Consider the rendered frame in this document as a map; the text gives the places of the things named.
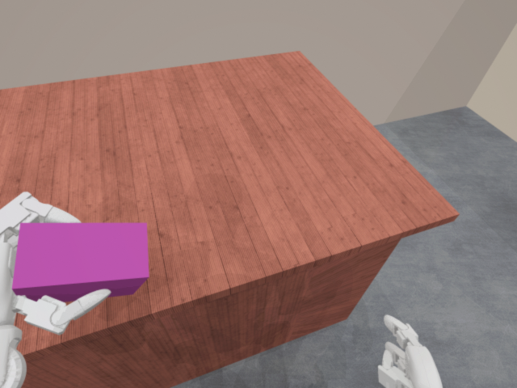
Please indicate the sponge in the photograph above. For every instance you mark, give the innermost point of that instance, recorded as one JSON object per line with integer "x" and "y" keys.
{"x": 67, "y": 261}

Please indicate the left robot forearm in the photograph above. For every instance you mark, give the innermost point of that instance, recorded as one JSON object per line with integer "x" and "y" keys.
{"x": 13, "y": 366}

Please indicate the robot right hand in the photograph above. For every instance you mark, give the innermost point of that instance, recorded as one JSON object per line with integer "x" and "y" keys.
{"x": 415, "y": 366}

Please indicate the robot left hand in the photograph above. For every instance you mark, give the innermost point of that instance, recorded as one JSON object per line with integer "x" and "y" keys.
{"x": 47, "y": 313}

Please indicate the table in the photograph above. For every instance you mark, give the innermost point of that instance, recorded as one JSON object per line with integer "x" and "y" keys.
{"x": 271, "y": 204}

